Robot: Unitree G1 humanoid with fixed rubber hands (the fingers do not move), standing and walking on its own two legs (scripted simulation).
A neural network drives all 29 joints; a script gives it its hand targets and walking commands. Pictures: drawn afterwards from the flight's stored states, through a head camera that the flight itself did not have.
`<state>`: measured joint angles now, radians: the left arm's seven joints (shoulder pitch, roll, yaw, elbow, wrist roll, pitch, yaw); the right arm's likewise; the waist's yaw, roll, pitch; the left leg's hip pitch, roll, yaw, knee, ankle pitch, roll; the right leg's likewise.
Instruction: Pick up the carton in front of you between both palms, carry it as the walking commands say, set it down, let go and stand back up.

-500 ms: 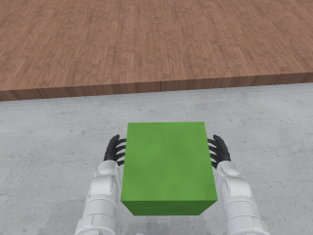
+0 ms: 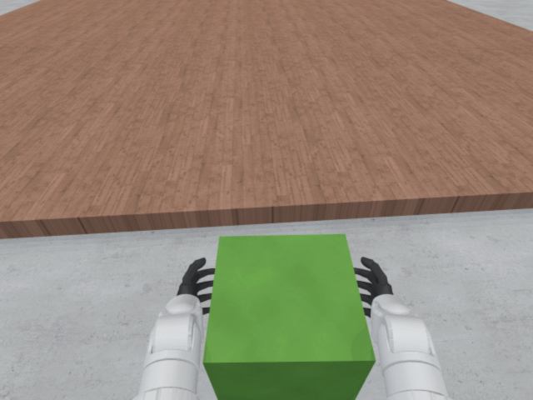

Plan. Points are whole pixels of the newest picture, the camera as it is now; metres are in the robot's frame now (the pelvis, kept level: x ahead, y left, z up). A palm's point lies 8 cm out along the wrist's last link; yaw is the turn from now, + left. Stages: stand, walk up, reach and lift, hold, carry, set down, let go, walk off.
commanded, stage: reach and lift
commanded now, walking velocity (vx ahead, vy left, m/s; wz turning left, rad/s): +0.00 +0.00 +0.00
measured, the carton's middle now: (283, 328) +0.29 +0.00 -0.05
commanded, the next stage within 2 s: hold in 0.86 s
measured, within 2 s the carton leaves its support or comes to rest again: neither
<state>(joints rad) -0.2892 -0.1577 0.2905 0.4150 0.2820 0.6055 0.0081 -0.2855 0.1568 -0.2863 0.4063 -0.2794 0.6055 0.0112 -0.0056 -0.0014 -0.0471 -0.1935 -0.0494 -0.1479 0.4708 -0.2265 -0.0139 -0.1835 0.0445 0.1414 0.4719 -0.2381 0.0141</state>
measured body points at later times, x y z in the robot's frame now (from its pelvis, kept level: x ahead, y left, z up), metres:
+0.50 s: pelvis +0.01 +0.00 +0.00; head -0.02 +0.00 +0.45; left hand +0.31 +0.15 +0.02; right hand +0.31 -0.15 +0.03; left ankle +0.02 +0.13 -0.74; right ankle +0.01 -0.13 -0.74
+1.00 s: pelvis +0.01 +0.00 +0.01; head -0.03 +0.00 +0.45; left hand +0.31 +0.15 +0.04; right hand +0.30 -0.15 +0.05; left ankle +0.02 +0.13 -0.74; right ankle +0.01 -0.13 -0.74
